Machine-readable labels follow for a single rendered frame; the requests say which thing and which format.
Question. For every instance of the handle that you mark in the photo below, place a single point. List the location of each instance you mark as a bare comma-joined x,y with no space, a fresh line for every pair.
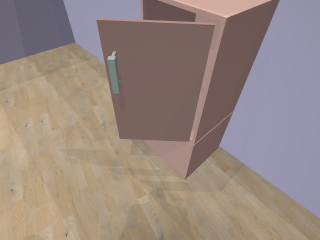
113,71

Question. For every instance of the cupboard door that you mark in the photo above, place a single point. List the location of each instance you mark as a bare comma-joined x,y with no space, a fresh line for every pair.
161,66

